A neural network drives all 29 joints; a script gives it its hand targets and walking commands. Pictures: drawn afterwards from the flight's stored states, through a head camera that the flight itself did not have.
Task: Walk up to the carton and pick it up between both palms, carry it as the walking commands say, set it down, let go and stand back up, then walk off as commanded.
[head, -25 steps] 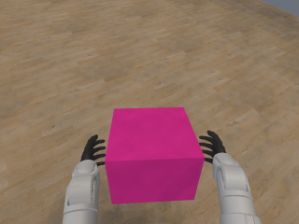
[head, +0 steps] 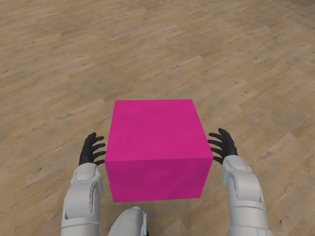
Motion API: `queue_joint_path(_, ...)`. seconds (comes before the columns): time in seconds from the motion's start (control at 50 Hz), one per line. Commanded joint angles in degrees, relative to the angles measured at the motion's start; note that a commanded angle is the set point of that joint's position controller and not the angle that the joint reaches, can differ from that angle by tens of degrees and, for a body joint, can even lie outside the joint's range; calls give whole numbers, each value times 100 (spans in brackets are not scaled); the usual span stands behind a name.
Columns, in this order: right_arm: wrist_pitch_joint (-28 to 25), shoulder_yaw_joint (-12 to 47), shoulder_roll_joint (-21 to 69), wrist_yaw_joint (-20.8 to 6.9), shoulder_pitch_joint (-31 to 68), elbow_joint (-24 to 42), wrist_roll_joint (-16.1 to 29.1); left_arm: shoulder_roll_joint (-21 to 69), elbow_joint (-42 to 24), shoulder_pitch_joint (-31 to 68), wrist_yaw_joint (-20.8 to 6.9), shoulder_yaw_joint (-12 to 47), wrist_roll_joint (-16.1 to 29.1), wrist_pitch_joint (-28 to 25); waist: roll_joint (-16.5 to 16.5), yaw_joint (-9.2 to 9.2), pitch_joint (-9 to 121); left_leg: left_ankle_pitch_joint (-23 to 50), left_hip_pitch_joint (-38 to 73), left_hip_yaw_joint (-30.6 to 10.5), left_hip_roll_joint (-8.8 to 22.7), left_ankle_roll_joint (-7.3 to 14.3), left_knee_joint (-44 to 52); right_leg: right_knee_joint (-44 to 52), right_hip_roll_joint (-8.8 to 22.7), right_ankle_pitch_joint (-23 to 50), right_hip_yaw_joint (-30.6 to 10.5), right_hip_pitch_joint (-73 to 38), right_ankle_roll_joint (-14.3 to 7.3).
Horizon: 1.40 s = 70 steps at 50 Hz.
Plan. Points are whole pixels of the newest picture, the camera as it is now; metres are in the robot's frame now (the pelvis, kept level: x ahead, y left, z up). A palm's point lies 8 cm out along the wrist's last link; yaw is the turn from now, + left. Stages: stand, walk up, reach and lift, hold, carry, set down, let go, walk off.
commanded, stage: carry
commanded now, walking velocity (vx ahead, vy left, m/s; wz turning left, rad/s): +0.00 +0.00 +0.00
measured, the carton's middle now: (155, 147) +0.37 +0.04 -0.12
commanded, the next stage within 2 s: none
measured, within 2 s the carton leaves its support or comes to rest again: neither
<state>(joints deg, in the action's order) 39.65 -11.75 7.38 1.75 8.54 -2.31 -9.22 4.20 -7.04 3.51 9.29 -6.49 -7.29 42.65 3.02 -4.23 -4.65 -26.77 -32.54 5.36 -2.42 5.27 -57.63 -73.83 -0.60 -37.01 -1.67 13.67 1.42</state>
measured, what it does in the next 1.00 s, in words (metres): walks ahead: right foot, then left foot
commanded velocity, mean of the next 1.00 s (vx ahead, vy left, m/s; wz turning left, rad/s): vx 0.00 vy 0.00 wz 0.00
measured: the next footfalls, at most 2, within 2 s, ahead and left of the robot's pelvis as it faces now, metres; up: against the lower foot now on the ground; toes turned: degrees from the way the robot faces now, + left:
right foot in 0.26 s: +0.29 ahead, -0.05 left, +0.00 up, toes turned -4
left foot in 0.50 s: +0.38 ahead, +0.14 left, +0.00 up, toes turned +6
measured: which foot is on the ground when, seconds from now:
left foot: down 0.00-0.26, up 0.28-0.48, down 0.50-0.74, up 0.76-0.84, down 0.86-1.00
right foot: up 0.00-0.24, down 0.26-0.88, up 0.90-1.00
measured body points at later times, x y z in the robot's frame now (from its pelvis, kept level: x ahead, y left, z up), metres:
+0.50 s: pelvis +0.32 +0.02 +0.05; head +0.34 +0.05 +0.50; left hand +0.57 +0.23 +0.08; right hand +0.63 -0.12 +0.09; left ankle +0.34 +0.14 -0.67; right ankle +0.25 -0.04 -0.67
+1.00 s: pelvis +0.55 +0.04 +0.01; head +0.56 +0.04 +0.46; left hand +0.80 +0.23 +0.02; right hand +0.83 -0.13 +0.03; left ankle +0.46 +0.12 -0.67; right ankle +0.41 -0.06 -0.62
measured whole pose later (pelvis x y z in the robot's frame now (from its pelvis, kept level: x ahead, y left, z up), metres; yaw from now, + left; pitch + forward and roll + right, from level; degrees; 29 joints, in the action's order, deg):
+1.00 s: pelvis +0.55 +0.04 +0.01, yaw +1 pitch +2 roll +2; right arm 44.0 -9.9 7.3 2.9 3.5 2.9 -8.2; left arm 4.7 -5.0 -0.6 4.0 -7.7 -8.3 47.2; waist 2.0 1.0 2.1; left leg -36.1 -17.2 10.6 -0.2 2.9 -51.1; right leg -68.3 1.0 -42.4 0.5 18.8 -0.5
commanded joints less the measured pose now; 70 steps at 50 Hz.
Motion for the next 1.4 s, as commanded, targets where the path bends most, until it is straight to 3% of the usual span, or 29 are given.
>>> queue_joint_path(0.0, -55, 3606, 3456, -1042, 1823, 2169, 1515, 4046, -810, 2358, -2137, 3875, 2065, -121, -926, 627, 2996, 9380, 4493, -3523, 2161, 1397, 2635, -1371, -276, 24, -141, 2430, -59)
queue_joint_path(0.1, 104, 4273, 3336, -1034, 1708, 2818, 2070, 3914, -1056, 1595, -2000, 3627, 1884, -90, -620, 592, 2046, 9706, 4990, -2865, 1751, 697, 2455, 637, -39, -11, 384, 3890, -322)
queue_joint_path(0.2, 461, 4577, 3116, -1060, 1522, 2923, 2256, 3463, -1109, 1100, -1646, 2998, 1182, 193, -578, 478, 3189, 8473, 3425, -870, 901, -194, 1257, 4478, -315, 3790, 813, -23, -511)
queue_joint_path(0.22, 465, 4531, 3041, -1094, 1531, 2397, 2130, 3236, -812, 962, -1620, 2625, 899, 136, -247, 177, 3596, 6893, 2372, -522, 741, -506, 65, 4910, 334, 5953, 375, -1684, -880)
queue_joint_path(0.24, 430, 4406, 2776, -1162, 1622, 2489, 2052, 3179, -551, 578, -1612, 2479, 753, 62, 1159, 74, 3852, 1238, 211, -102, -118, -692, -1838, 4251, 1591, 10761, -883, -3784, -1719)
queue_joint_path(0.26, 349, 4026, 2577, -1241, 1351, 1782, 1779, 2980, -42, 352, -1604, 2093, 262, -105, 1248, 221, 3639, -1315, -498, -335, -344, -546, -2296, 4040, 2242, 12786, -1697, -4122, -2173)
queue_joint_path(0.34, 186, 4274, 3241, -1432, 2336, 2592, 2468, 3522, -2030, 2509, -1764, 3372, 1212, -172, 7, 317, 2004, -1467, -651, -1003, 350, -564, -519, 4380, 1999, 9158, -1503, -1927, -1949)
queue_joint_path(0.4, 401, 3672, 3403, -1316, 1177, 722, 1693, 3641, -1214, 2813, -1874, 3576, 1338, 50, -246, 400, 2185, -257, 544, -306, 189, -459, 1691, 4253, 1644, 8595, -355, -1217, -1208)
queue_joint_path(0.46, 385, 3501, 3435, -1249, 1632, 804, 1407, 3515, -1157, 3157, -1930, 3632, 1500, 135, -421, 423, 2798, 2848, 2255, -363, 249, -232, 2961, 3788, 1164, 6970, 231, -584, -573)
queue_joint_path(0.52, 447, 3172, 3423, -1184, 1500, 650, 1184, 3517, -880, 3404, -2099, 3625, 1700, 201, -1252, 596, 3231, 9434, 4227, -1635, 1975, 643, 2385, 2612, 151, 2063, 531, 1023, 41)
queue_joint_path(0.6, 462, 3561, 3691, -1145, 1736, 846, 1167, 3934, -3, 2785, -2326, 3426, 1701, 261, -1052, 521, 2485, 9292, 4151, -1459, 1609, 440, 2239, 3475, 159, 822, 665, 1493, -88)
queue_joint_path(0.66, 358, 3454, 3631, -1104, 2210, 765, 954, 4038, 629, 3028, -2315, 3129, 1369, 188, -139, 484, 2734, 7248, 2528, -868, 1192, 12, 1748, 4135, 363, 4391, 549, -562, -238)
queue_joint_path(0.72, 150, 4146, 3785, -1213, 3130, 1653, 1733, 4342, 617, 2076, -2244, 2990, 1294, -73, 2555, 173, 2284, -400, -1324, 402, -106, -536, 59, 3352, 1411, 12482, -349, -3857, -719)
queue_joint_path(0.76, 112, 4476, 3993, -1227, 3077, 2555, 2124, 4479, -542, 2043, -2154, 3425, 1543, -37, 1702, 69, 2004, -1638, -2644, 627, -344, -406, -50, 3189, 1485, 13442, -557, -4615, -760)
queue_joint_path(0.82, 220, 3907, 3658, -1337, 2252, 1098, 1622, 3760, 395, 1531, -2022, 2741, 603, 72, -79, 385, 2282, 1764, 1310, 530, -321, -170, 2301, 2045, 967, 11029, 201, -1641, -228)
queue_joint_path(0.84, 211, 3969, 3662, -1416, 1736, 828, 1756, 3438, -351, 2068, -1951, 2893, 867, -47, -827, 600, 2946, 5343, 3632, -350, 411, 95, 2603, 908, 611, 7780, 494, 176, 55)
queue_joint_path(0.86, 266, 3780, 3732, -1391, 1638, 1026, 1858, 3389, -1006, 2656, -1908, 3033, 1146, -9, -2320, 604, 3013, 10322, 5119, -2248, 1886, 1014, 2218, -1075, -292, 1703, 762, 2153, 395)
queue_joint_path(0.88, 300, 3149, 3781, -1373, 1506, 76, 1356, 3734, -286, 2753, -2003, 2986, 779, -21, -2009, 448, 2931, 11450, 4677, -2574, 2273, 1424, 2376, -792, -378, -426, 236, 2064, -9)
queue_joint_path(0.94, 275, 3632, 3737, -1224, 1795, 1203, 1681, 3811, -1215, 3708, -2121, 3765, 1744, -56, -1038, 663, 1066, 8595, 3110, -2500, 1957, 904, 2802, 806, 271, -894, 31, 2450, -280)
queue_joint_path(1.02, 119, 3730, 3756, -1192, 2105, 1000, 1658, 3621, -894, 3554, -2105, 3425, 1474, -272, -1754, 456, 2162, 8830, 3175, -691, 1543, 199, 1635, 4018, 51, 1052, 431, 793, -268)
queue_joint_path(1.04, 167, 4053, 3585, -1101, 2224, 1926, 1991, 3452, -1181, 3311, -2034, 3321, 1709, -173, -607, 410, 2528, 7146, 2568, -147, 1190, -206, 524, 4579, 247, 4023, 57, -332, -418)
queue_joint_path(1.08, 312, 4287, 3571, -1146, 2649, 2007, 2000, 3696, -383, 2217, -2000, 2997, 1259, -154, 2423, 286, 2856, -665, 246, 184, -290, -752, -1702, 4339, 1940, 12257, -1852, -2467, -1723)
queue_joint_path(1.1, 289, 4574, 3592, -1178, 2636, 2833, 2399, 3861, -1418, 2439, -1984, 3294, 1679, -196, 2114, 306, 2876, -1137, -122, -681, 31, -595, -1124, 3916, 2217, 12180, -2158, -2856, -1874)
queue_joint_path(1.2, 419, 4058, 3349, -1035, 1267, 1411, 1727, 3328, -763, 1480, -1963, 3221, 1233, 117, 977, -158, 1278, -2586, -4029, 576, -475, -462, -2463, 3616, 1248, 12436, -1262, -4791, -714)
queue_joint_path(1.24, 374, 3959, 3424, -1105, 1313, 1225, 1673, 3316, -968, 1888, -2021, 3364, 1105, 58, 111, -93, 1529, -1747, -3030, 894, -559, -361, -560, 3454, 817, 12137, -731, -4192, -538)
queue_joint_path(1.28, 276, 3772, 3471, -1076, 1127, 986, 1455, 3306, -1375, 2494, -2085, 3566, 1332, 24, -829, 394, 2406, 2279, 1304, 1234, -837, -512, 2628, 2001, 423, 10171, 437, -1473, -50)
queue_joint_path(1.32, 89, 3340, 3580, -1154, 1088, 346, 1100, 3438, -1127, 3199, -2144, 3842, 1476, -186, -1869, 669, 3312, 8531, 5265, -1390, 1001, 626, 2966, -917, -359, 1694, 669, 1797, 184)
queue_joint_path(1.34, 59, 3063, 3516, -1146, 836, 267, 988, 3543, -1058, 3137, -2221, 3904, 1490, -227, -2337, 644, 3280, 12299, 5832, -2937, 2206, 1377, 2060, -2368, -802, -423, 325, 2915, 111)
queue_joint_path(1.38, -3, 3614, 3607, -1042, 1549, 2140, 1545, 3762, -1740, 2825, -2288, 3919, 2032, -189, -1240, 681, 3328, 9897, 4738, -3115, 2504, 1546, 2550, -2080, -184, 351, -588, 2355, -120)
